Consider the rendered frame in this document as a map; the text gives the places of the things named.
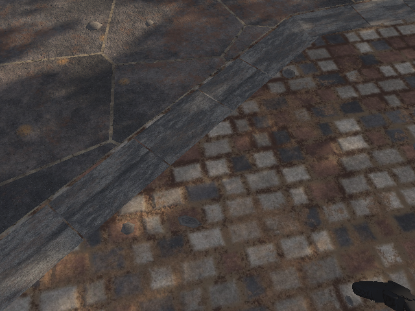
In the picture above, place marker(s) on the right robot hand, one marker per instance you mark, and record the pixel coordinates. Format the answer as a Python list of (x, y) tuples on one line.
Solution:
[(392, 294)]

